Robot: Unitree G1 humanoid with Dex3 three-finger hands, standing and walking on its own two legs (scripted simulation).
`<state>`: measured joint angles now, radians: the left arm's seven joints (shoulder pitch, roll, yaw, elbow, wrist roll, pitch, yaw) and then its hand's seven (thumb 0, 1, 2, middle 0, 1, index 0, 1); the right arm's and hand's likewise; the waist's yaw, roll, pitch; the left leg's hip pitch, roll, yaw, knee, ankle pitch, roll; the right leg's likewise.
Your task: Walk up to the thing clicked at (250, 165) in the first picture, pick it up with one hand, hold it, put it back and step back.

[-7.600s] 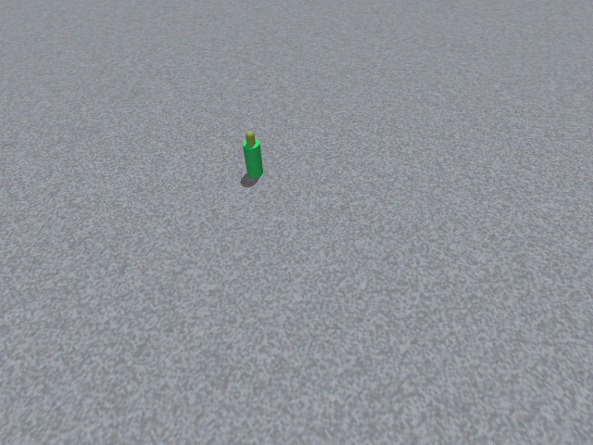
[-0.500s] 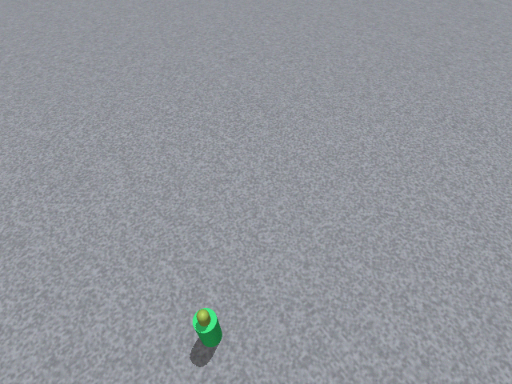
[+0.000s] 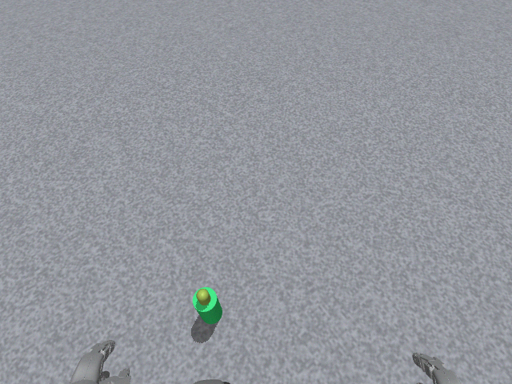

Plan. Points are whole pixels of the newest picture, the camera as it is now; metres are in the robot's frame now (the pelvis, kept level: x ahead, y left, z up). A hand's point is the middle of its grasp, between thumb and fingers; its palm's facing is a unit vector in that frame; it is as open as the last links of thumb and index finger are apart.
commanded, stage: go down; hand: left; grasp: from the side
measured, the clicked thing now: (207, 304) +0.39 +0.20 -0.65
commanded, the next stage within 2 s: none
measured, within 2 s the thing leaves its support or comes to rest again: neither
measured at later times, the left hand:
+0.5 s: hand (120, 367) +0.16 +0.27 -0.19, palm faces +0.04 -0.95 -0.32, open 17.1 cm
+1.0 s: hand (113, 372) +0.15 +0.29 -0.22, palm faces +0.08 -0.96 -0.28, open 17.5 cm
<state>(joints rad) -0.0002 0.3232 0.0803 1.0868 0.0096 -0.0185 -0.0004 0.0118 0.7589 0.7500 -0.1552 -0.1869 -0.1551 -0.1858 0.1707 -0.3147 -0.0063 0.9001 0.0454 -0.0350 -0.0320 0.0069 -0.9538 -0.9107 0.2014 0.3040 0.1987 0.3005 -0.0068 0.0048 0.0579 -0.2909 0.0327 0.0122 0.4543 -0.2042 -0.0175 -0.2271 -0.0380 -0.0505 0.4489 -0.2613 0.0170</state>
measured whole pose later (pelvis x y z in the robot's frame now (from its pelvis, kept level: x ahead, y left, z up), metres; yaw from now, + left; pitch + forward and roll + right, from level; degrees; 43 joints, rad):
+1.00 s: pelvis -0.02 +0.01 -0.11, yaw -1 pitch +20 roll -3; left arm 0.24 0.39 0.34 0.47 -0.02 0.14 -0.19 0.00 -0.56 0.00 -0.09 -0.03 -0.08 -0.04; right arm 0.22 -0.24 -0.01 0.55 0.00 -0.19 -0.08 0.01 -0.92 -0.90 0.20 0.30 0.20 0.30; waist -0.03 0.00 -0.13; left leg -1.06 0.06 -0.03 1.24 -0.52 -0.02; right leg -0.97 -0.02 -0.05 1.20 -0.57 0.02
